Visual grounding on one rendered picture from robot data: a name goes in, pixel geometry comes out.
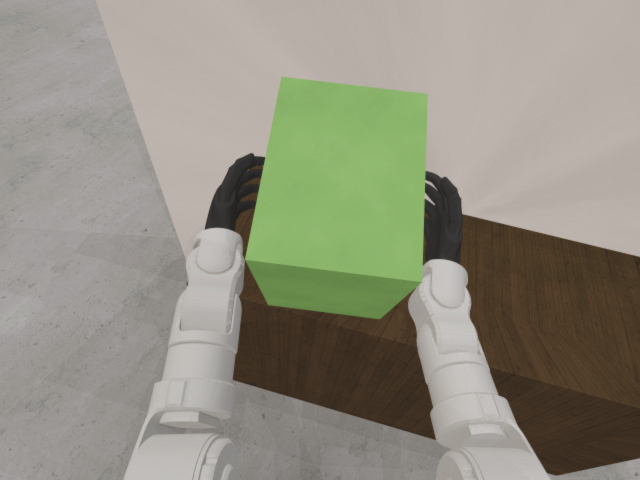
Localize left robot hand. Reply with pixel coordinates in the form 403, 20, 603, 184
205, 153, 265, 232

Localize robot right forearm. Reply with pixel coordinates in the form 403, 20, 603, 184
408, 259, 550, 480

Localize right robot upper arm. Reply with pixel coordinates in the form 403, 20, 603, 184
436, 447, 549, 480

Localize left robot upper arm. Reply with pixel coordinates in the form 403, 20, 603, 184
125, 433, 240, 480

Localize right robot hand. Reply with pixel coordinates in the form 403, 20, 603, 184
424, 171, 463, 264

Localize robot left forearm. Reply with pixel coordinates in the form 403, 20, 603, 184
123, 228, 245, 480

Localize carton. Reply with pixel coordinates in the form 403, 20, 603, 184
245, 77, 428, 319

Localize pedestal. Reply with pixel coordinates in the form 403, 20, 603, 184
186, 166, 640, 476

